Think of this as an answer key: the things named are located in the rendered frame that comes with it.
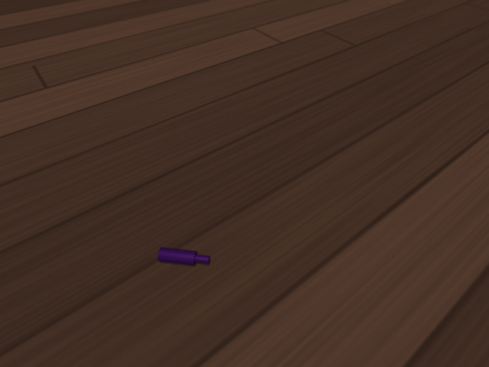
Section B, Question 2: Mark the bottle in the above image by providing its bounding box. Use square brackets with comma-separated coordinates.
[157, 247, 210, 265]

